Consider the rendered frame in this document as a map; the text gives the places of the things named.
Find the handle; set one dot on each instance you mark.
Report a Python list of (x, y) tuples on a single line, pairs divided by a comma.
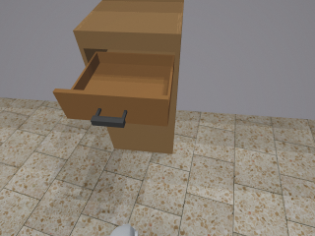
[(108, 121)]

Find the cabinet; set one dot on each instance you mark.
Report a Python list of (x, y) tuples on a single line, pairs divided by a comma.
[(143, 27)]

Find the robot left thigh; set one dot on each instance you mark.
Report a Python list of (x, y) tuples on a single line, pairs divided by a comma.
[(124, 230)]

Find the drawer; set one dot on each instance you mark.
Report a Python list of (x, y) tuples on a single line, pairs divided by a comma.
[(140, 83)]

